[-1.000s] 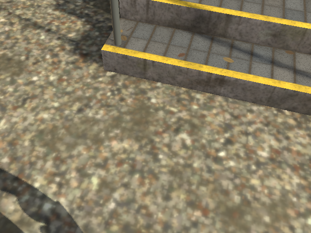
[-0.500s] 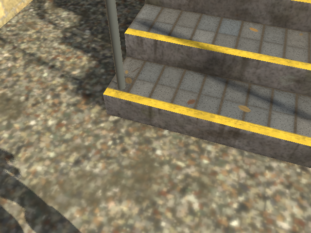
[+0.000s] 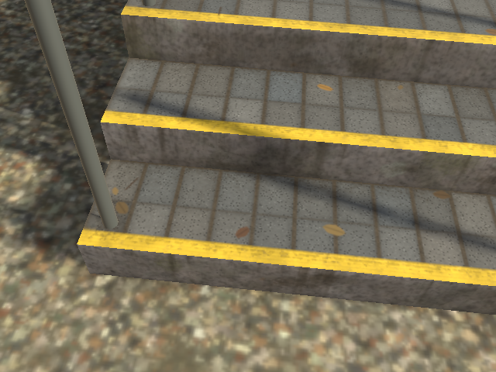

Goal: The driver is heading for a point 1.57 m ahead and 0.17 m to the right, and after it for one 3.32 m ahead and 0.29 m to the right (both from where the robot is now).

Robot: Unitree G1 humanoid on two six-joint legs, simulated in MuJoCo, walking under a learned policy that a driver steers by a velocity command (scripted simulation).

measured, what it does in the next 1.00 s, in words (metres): walks ahead: right foot, then left foot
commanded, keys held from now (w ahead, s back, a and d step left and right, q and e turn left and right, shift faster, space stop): w+e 0.40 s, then w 0.22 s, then w+q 0.38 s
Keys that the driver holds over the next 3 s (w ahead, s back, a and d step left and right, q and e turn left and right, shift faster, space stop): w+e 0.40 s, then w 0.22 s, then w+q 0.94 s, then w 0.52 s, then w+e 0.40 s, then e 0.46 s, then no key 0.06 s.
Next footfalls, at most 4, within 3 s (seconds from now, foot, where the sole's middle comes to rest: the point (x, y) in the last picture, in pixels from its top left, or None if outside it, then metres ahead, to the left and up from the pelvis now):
0.36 right None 0.30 -0.16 -0.77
0.86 left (287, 350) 0.55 -0.08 -0.77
1.36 right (372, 228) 0.86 -0.31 -0.62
1.96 left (276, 107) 1.18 -0.02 -0.46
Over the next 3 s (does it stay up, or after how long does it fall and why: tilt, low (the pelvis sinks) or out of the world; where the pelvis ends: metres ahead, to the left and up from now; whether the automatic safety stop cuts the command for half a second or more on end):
stays up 1.56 -0.09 0.46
